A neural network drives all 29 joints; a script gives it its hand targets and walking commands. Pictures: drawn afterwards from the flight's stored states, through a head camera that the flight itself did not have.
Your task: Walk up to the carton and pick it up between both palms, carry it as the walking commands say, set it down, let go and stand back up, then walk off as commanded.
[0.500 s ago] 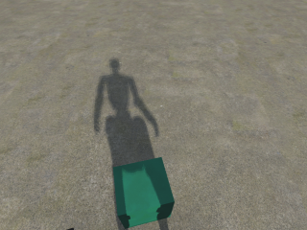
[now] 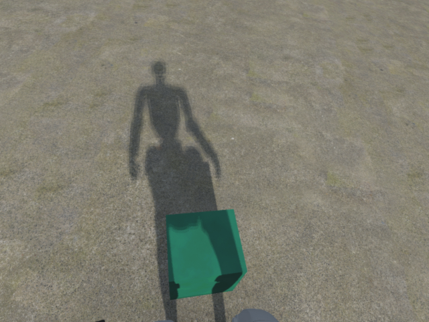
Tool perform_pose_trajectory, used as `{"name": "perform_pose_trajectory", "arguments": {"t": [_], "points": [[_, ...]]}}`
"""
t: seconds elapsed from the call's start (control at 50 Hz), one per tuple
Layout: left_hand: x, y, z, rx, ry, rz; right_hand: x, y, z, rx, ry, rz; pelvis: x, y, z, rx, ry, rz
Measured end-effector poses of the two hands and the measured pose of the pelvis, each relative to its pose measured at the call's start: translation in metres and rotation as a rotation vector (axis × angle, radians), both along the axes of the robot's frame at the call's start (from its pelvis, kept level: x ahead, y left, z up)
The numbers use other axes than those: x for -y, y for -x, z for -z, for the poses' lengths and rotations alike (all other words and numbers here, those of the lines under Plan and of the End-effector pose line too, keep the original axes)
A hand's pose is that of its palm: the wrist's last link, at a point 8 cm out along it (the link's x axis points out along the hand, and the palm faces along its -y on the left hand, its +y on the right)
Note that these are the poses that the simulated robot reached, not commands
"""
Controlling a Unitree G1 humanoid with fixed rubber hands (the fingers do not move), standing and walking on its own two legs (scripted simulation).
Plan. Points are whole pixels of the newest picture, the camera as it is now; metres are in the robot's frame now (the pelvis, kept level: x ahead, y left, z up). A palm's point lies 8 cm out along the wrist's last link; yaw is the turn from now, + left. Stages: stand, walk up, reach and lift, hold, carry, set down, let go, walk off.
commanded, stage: walk up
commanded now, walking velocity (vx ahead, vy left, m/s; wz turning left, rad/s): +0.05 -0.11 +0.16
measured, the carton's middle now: (201, 255) +0.43 -0.01 -0.61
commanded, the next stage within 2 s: stand in 1.26 s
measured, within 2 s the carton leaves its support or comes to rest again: neither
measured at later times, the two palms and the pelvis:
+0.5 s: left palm out of the picture +0.04 +0.21 -0.12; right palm out of the picture +0.03 -0.28 -0.12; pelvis -0.03 -0.04 +0.00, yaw +3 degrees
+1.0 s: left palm out of the picture +0.00 +0.20 -0.13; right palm out of the picture +0.03 -0.28 -0.12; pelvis -0.05 -0.05 +0.00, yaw +5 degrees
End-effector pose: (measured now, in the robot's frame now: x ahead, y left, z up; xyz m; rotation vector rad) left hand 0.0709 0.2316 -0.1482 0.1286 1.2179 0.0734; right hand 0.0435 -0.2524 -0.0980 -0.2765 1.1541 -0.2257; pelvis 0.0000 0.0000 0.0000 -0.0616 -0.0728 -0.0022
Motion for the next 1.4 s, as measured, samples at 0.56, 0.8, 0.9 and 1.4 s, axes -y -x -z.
{"name": "perform_pose_trajectory", "arguments": {"t": [0.56, 0.8, 0.9, 1.4], "points": [[0.021, 0.042, -0.018, 0.082, -0.084, -0.076, 0.022, 0.010, 0.020, -0.018, -0.093, -0.087, 0.037, 0.034, 0.002, 0.008, -0.037, -0.080], [0.013, 0.060, -0.012, 0.049, -0.034, -0.089, 0.011, 0.014, 0.006, 0.023, -0.048, -0.099, 0.023, 0.046, -0.002, 0.020, -0.022, -0.092], [0.019, 0.065, -0.014, 0.047, -0.047, -0.093, 0.017, 0.016, 0.010, 0.028, -0.062, -0.103, 0.031, 0.049, 0.000, 0.025, -0.038, -0.096], [0.037, 0.062, -0.034, 0.107, -0.106, -0.088, 0.032, 0.016, 0.022, 0.035, -0.142, -0.118, 0.056, 0.052, -0.003, 0.024, -0.077, -0.098]]}}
